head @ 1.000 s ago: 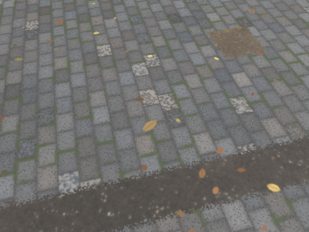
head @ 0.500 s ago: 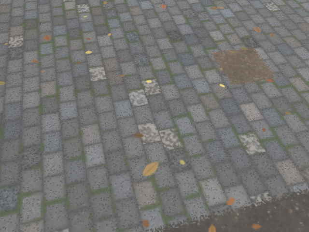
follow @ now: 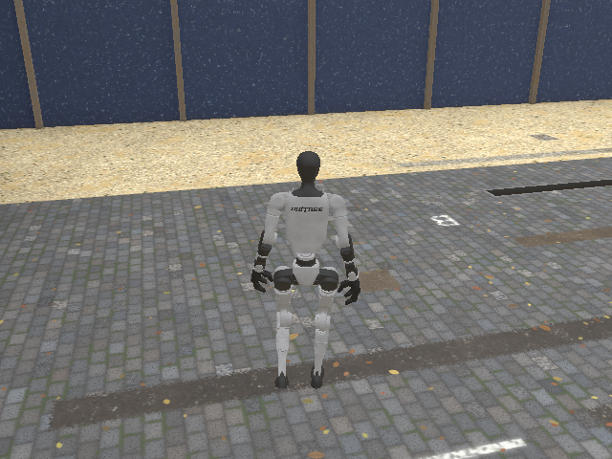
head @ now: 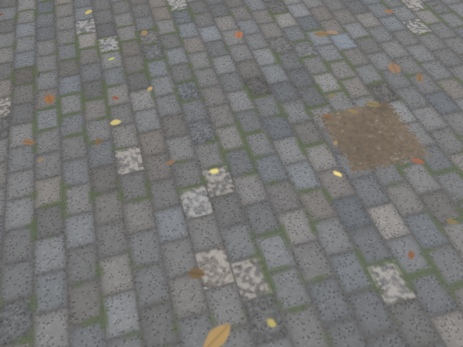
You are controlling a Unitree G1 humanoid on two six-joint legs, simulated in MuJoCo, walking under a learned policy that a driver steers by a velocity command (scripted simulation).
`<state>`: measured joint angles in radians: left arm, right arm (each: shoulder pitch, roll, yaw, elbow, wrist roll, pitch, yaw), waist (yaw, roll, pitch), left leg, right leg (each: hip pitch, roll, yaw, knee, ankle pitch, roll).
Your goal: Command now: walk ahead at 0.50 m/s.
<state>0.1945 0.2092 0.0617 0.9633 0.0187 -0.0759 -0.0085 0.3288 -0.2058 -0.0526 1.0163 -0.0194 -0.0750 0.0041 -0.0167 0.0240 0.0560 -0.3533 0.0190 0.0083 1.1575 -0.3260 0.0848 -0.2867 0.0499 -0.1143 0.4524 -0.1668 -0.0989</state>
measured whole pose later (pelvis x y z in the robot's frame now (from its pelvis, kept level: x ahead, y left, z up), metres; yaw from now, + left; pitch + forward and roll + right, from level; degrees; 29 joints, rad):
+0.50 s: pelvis +0.27 +0.04 -0.01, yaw +0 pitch +0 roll +0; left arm 0.42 0.19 0.04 1.06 0.01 -0.08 0.01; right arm 0.08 -0.20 -0.05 0.90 -0.03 -0.08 0.01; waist 0.03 -0.01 0.06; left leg -0.40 -0.03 0.11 0.55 -0.16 0.10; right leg -0.15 0.03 -0.03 1.00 -0.45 -0.08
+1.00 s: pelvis +0.55 +0.01 -0.01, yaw +3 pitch +1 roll +1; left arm -0.01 0.19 0.03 0.85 0.03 -0.08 -0.01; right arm 0.48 -0.18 -0.04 1.07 -0.01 -0.08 -0.01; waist -0.07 -0.01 0.06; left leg 0.06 -0.04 0.03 0.43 -0.45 0.05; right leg -0.45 -0.02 -0.08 0.52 -0.07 -0.08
